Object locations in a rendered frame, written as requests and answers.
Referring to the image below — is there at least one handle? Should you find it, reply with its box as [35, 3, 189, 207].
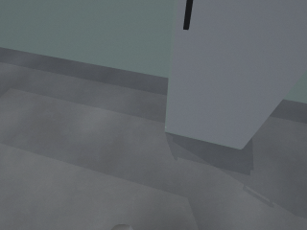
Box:
[183, 0, 194, 31]

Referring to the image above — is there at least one fridge door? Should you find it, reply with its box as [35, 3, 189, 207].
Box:
[166, 0, 307, 149]

